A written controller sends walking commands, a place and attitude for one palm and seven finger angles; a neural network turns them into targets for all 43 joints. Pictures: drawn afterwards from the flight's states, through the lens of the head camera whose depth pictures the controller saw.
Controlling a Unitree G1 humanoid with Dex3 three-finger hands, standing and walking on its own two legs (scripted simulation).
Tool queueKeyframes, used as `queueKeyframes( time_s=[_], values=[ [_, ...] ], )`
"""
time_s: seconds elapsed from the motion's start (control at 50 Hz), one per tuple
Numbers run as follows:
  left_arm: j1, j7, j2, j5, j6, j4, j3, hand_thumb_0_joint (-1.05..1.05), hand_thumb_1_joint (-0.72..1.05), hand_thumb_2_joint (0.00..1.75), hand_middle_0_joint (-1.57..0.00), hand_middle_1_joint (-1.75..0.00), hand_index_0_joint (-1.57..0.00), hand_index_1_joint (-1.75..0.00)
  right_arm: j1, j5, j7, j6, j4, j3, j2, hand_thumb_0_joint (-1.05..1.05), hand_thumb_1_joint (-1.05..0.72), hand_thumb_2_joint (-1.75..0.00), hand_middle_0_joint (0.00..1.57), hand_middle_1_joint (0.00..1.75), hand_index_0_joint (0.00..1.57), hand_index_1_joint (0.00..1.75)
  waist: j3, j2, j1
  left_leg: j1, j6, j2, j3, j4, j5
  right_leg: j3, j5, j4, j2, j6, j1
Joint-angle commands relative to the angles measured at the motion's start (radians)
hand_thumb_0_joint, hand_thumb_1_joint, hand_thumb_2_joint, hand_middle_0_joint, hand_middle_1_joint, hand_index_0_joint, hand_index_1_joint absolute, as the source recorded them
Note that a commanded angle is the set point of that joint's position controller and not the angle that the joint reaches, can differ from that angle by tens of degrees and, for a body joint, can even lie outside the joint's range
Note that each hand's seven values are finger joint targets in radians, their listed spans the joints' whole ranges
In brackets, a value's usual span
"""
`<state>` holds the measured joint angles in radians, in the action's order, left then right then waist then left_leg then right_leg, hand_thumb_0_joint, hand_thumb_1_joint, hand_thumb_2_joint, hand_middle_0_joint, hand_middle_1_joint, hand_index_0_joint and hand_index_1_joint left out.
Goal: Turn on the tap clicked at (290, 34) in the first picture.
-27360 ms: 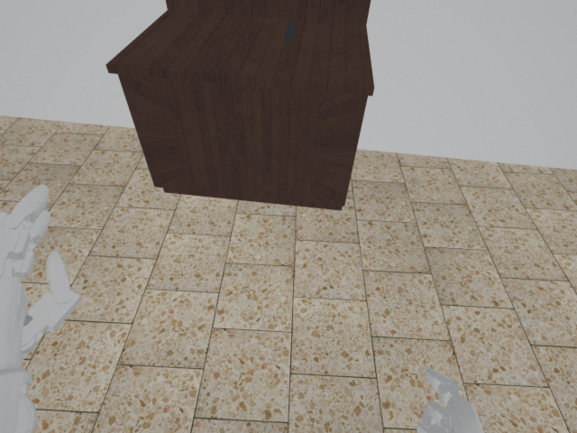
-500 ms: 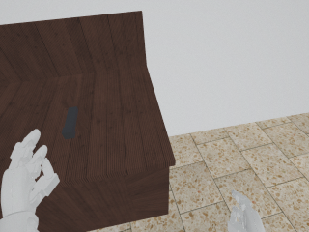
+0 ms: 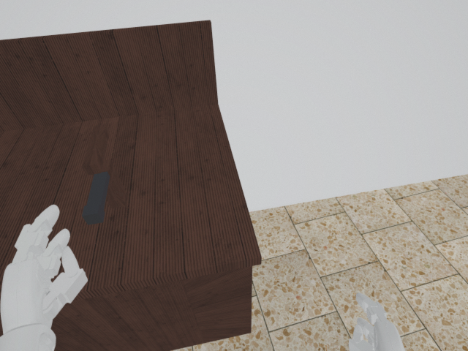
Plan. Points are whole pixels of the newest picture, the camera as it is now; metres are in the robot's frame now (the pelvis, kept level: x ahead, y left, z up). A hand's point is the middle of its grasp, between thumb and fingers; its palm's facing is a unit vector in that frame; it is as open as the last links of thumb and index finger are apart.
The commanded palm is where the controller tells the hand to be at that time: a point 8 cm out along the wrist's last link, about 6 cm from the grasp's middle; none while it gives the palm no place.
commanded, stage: reach beside the lever's end, fingers flat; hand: left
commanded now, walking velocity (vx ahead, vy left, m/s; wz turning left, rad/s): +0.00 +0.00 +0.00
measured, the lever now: (93, 214) +0.32 +0.31 +0.06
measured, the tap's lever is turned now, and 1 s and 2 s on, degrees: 0 0 0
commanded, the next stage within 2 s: none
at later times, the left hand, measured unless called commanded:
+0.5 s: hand (75, 252) +0.22 +0.27 +0.11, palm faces +0.52 -0.85 -0.11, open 7.5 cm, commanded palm +0.17 +0.31 +0.11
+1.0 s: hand (73, 242) +0.24 +0.30 +0.09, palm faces +0.52 -0.85 -0.12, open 7.6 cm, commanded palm +0.20 +0.34 +0.09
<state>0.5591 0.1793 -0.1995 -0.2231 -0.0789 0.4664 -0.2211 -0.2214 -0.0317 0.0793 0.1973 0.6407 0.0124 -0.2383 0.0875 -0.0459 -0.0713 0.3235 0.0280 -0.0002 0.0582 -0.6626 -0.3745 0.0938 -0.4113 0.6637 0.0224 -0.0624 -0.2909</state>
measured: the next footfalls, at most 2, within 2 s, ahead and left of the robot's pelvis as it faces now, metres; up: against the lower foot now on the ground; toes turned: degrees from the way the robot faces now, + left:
none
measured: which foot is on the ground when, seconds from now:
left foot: down 0.00-1.00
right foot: down 0.00-1.00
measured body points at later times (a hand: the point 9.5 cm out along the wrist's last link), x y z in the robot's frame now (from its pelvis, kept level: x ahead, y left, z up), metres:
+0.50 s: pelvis -0.03 +0.01 +0.00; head -0.03 +0.00 +0.45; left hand +0.18 +0.31 +0.12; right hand +0.15 -0.22 -0.09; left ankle -0.02 +0.14 -0.72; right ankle -0.04 -0.07 -0.72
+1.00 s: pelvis -0.02 +0.03 +0.00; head +0.00 +0.02 +0.45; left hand +0.21 +0.34 +0.10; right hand +0.15 -0.21 -0.09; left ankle -0.02 +0.14 -0.72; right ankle -0.04 -0.07 -0.72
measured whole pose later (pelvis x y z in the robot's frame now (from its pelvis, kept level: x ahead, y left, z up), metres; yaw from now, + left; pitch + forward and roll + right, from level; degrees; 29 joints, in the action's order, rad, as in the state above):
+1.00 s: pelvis -0.02 +0.03 +0.00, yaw -1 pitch +4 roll +0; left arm 0.19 0.19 -0.23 -0.20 0.08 0.01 -0.31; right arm -0.18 -0.02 0.07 0.16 0.70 0.01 -0.23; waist 0.05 -0.03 -0.03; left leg 0.39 0.00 -0.01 0.03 -0.67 -0.35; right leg 0.06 -0.36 0.65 0.01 -0.03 -0.36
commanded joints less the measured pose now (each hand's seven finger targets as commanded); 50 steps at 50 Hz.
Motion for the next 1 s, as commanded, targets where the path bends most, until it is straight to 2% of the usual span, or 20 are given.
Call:
queueKeyframes(
  time_s=[0.0,0.04,0.1,0.18,0.22,0.24,0.32,0.4,0.42,0.5,0.52,0.56,0.64,0.7,0.72,0.78,0.82,0.84,0.92,0.98],
  values=[
    [-0.134,0.018,-0.144,0.016,0.106,0.207,-0.098,0.00,0.90,0.90,-0.20,-0.30,-0.20,-0.30,0.111,0.007,0.014,0.065,-0.150,-0.035,-0.101,0.00,-0.90,-0.90,0.20,0.30,0.20,0.30,0.056,0.034,0.013,-0.037,-0.054,-0.010,-0.025,0.037,0.357,-0.058,0.462,-0.111,-0.048,0.056,0.016],
    [-0.196,0.025,-0.130,0.028,0.134,0.220,-0.069,0.00,0.90,0.90,-0.20,-0.30,-0.20,-0.30,0.119,0.009,0.014,0.074,-0.141,-0.030,-0.096,0.00,-0.90,-0.90,0.20,0.30,0.20,0.30,0.052,-0.015,0.024,-0.049,-0.052,-0.013,-0.021,0.046,0.332,-0.058,0.397,-0.116,-0.046,0.050,-0.002],
    [-0.205,0.023,-0.147,0.021,0.149,0.140,-0.087,0.00,0.90,0.90,-0.20,-0.30,-0.20,-0.30,0.127,0.011,0.014,0.080,-0.128,-0.030,-0.105,0.00,-0.90,-0.90,0.20,0.30,0.20,0.30,0.048,0.024,0.023,-0.018,-0.053,-0.014,-0.014,0.052,0.273,-0.060,0.327,-0.124,-0.042,0.051,-0.010],
    [-0.283,0.022,-0.155,0.010,0.118,0.043,-0.093,0.00,0.90,0.90,-0.20,-0.30,-0.20,-0.30,0.158,0.003,0.024,0.070,-0.121,-0.022,-0.108,0.00,-0.90,-0.90,0.20,0.30,0.20,0.30,0.015,0.062,0.025,0.019,-0.056,-0.019,-0.013,0.075,0.164,-0.070,0.188,-0.163,-0.043,0.053,-0.027],
    [-0.319,0.030,-0.193,0.012,0.093,0.000,-0.131,0.00,0.90,0.90,-0.20,-0.30,-0.20,-0.30,0.177,-0.002,0.031,0.058,-0.109,-0.023,-0.105,0.00,-0.90,-0.90,0.20,0.30,0.20,0.30,0.007,0.027,0.018,0.023,-0.056,-0.022,-0.018,0.082,0.130,-0.085,0.131,-0.190,-0.045,0.052,-0.026],
    [-0.374,0.030,-0.150,0.011,0.090,0.016,-0.083,0.00,0.90,0.90,-0.20,-0.30,-0.20,-0.30,0.185,-0.001,0.029,0.056,-0.118,-0.018,-0.100,0.00,-0.90,-0.90,0.20,0.30,0.20,0.30,0.025,0.015,0.028,0.010,-0.056,-0.024,-0.019,0.087,0.137,-0.084,0.140,-0.185,-0.051,0.053,-0.019],
    [-0.414,0.052,-0.213,0.021,0.089,-0.025,-0.144,0.00,0.90,0.90,-0.20,-0.29,-0.20,-0.29,0.189,0.003,0.027,0.048,-0.105,-0.021,-0.104,0.00,-0.90,-0.90,0.20,0.30,0.20,0.30,0.054,0.019,0.017,0.006,-0.054,-0.020,-0.018,0.092,0.145,-0.084,0.139,-0.187,-0.044,0.052,-0.007],
    [-0.450,0.058,-0.202,0.022,0.119,-0.082,-0.136,0.00,0.90,0.90,-0.19,-0.28,-0.19,-0.28,0.187,0.007,0.019,0.045,-0.104,-0.022,-0.108,0.00,-0.90,-0.90,0.20,0.30,0.20,0.30,0.068,0.038,0.025,0.010,-0.056,-0.018,-0.019,0.089,0.157,-0.082,0.161,-0.174,-0.040,0.053,-0.007],
    [-0.455,0.063,-0.237,0.028,0.125,-0.101,-0.176,0.00,0.90,0.90,-0.19,-0.28,-0.19,-0.28,0.187,0.007,0.021,0.039,-0.091,-0.025,-0.107,0.00,-0.90,-0.90,0.20,0.30,0.20,0.30,0.060,0.013,0.019,0.011,-0.054,-0.019,-0.020,0.094,0.151,-0.081,0.152,-0.176,-0.037,0.050,-0.006],
    [-0.456,0.039,-0.203,0.021,0.141,-0.133,-0.142,0.00,0.90,0.90,-0.19,-0.27,-0.19,-0.27,0.179,0.007,0.016,0.037,-0.103,-0.027,-0.113,0.00,-0.90,-0.90,0.20,0.30,0.20,0.30,0.082,0.023,0.024,0.006,-0.054,-0.017,-0.027,0.092,0.185,-0.077,0.210,-0.160,-0.037,0.049,0.005],
    [-0.460,0.038,-0.225,0.028,0.141,-0.148,-0.163,0.00,0.90,0.90,-0.19,-0.26,-0.19,-0.26,0.179,0.004,0.017,0.032,-0.091,-0.029,-0.112,0.00,-0.90,-0.90,0.20,0.30,0.20,0.30,0.066,-0.019,0.022,0.001,-0.051,-0.016,-0.029,0.097,0.186,-0.076,0.207,-0.164,-0.034,0.044,0.002],
    [-0.483,0.029,-0.186,0.027,0.150,-0.136,-0.118,0.00,0.90,0.90,-0.19,-0.26,-0.19,-0.26,0.174,0.004,0.016,0.036,-0.105,-0.026,-0.113,0.00,-0.90,-0.90,0.20,0.30,0.20,0.30,0.072,-0.020,0.030,-0.010,-0.050,-0.013,-0.022,0.101,0.194,-0.065,0.214,-0.149,-0.031,0.042,-0.008],
    [-0.529,0.028,-0.202,0.026,0.175,-0.167,-0.145,0.00,0.90,0.90,-0.18,-0.25,-0.18,-0.25,0.161,0.008,0.020,0.034,-0.093,-0.033,-0.121,0.00,-0.90,-0.90,0.20,0.30,0.20,0.30,0.080,0.030,0.039,-0.014,-0.048,-0.011,-0.014,0.101,0.219,-0.057,0.240,-0.140,-0.027,0.042,-0.009],
    [-0.538,0.029,-0.185,0.035,0.200,-0.161,-0.121,0.00,0.90,0.90,-0.18,-0.24,-0.18,-0.24,0.156,0.012,0.014,0.037,-0.094,-0.036,-0.121,0.00,-0.90,-0.90,0.20,0.30,0.20,0.30,0.115,-0.012,0.039,-0.039,-0.042,-0.010,-0.014,0.089,0.269,-0.055,0.285,-0.118,-0.026,0.040,-0.013],
    [-0.519,0.036,-0.219,0.041,0.205,-0.180,-0.159,0.00,0.90,0.90,-0.18,-0.24,-0.18,-0.24,0.147,0.014,0.015,0.034,-0.082,-0.038,-0.121,0.00,-0.90,-0.90,0.20,0.30,0.20,0.30,0.109,-0.016,0.033,-0.034,-0.041,-0.009,-0.014,0.087,0.268,-0.056,0.284,-0.120,-0.023,0.039,-0.013],
    [-0.534,0.031,-0.195,0.040,0.220,-0.202,-0.137,0.00,0.90,0.90,-0.18,-0.23,-0.18,-0.23,0.141,0.016,0.010,0.028,-0.086,-0.040,-0.122,0.00,-0.90,-0.90,0.20,0.30,0.20,0.30,0.131,0.004,0.043,-0.032,-0.037,-0.009,-0.015,0.076,0.304,-0.051,0.320,-0.102,-0.024,0.040,-0.010],
    [-0.496,0.032,-0.235,0.044,0.221,-0.222,-0.188,0.00,0.90,0.90,-0.18,-0.22,-0.18,-0.22,0.134,0.016,0.010,0.020,-0.077,-0.044,-0.122,0.00,-0.90,-0.90,0.20,0.30,0.20,0.30,0.138,-0.033,0.022,-0.029,-0.029,-0.008,-0.016,0.076,0.331,-0.052,0.340,-0.098,-0.022,0.034,0.002],
    [-0.523,0.028,-0.214,0.040,0.224,-0.223,-0.167,0.00,0.90,0.90,-0.17,-0.22,-0.17,-0.22,0.133,0.016,0.008,0.016,-0.082,-0.044,-0.122,0.00,-0.90,-0.90,0.20,0.30,0.20,0.30,0.148,-0.018,0.037,-0.032,-0.030,-0.008,-0.018,0.072,0.336,-0.050,0.351,-0.093,-0.024,0.037,-0.001],
    [-0.494,0.016,-0.233,0.035,0.237,-0.238,-0.199,0.00,0.90,0.90,-0.17,-0.21,-0.17,-0.21,0.124,0.015,0.007,0.010,-0.079,-0.050,-0.125,0.00,-0.90,-0.90,0.20,0.30,0.20,0.30,0.156,-0.020,0.023,-0.033,-0.022,-0.004,-0.017,0.061,0.394,-0.050,0.394,-0.082,-0.020,0.034,0.009],
    [-0.516,0.005,-0.198,0.029,0.251,-0.252,-0.162,0.00,0.90,0.90,-0.17,-0.20,-0.17,-0.20,0.118,0.014,0.003,0.011,-0.084,-0.052,-0.125,0.00,-0.90,-0.90,0.20,0.30,0.20,0.30,0.146,0.000,0.038,-0.032,-0.020,0.001,-0.013,0.055,0.396,-0.045,0.387,-0.076,-0.019,0.037,-0.018]
  ],
)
